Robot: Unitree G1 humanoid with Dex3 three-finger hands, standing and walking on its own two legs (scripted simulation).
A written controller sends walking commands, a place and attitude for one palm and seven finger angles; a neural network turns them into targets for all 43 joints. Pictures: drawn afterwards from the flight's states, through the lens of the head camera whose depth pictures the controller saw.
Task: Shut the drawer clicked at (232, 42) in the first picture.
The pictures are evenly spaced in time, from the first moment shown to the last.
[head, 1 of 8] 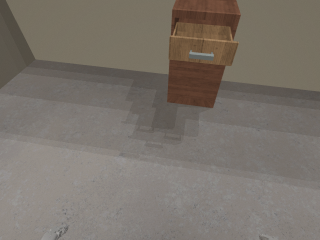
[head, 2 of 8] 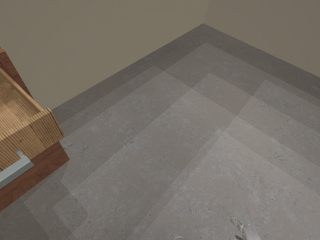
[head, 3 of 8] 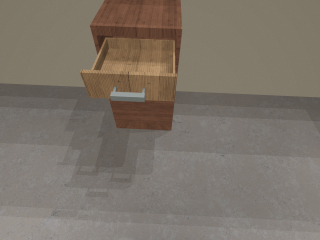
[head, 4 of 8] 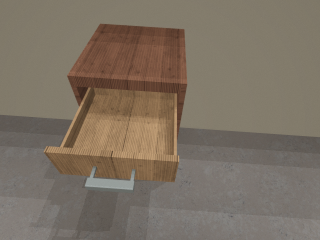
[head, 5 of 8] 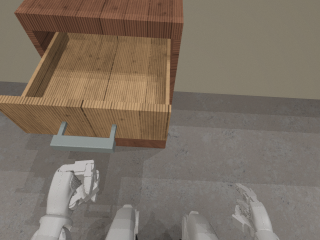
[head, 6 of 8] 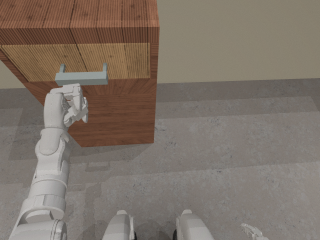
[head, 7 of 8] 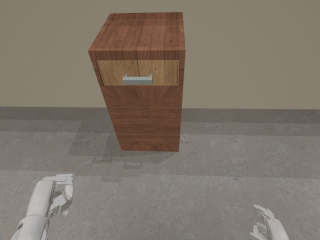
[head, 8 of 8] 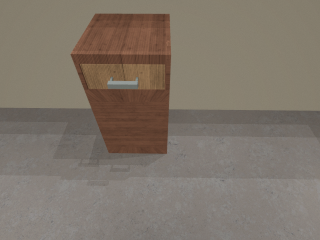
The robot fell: no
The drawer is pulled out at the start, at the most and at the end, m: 0.29 0.29 0.00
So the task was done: yes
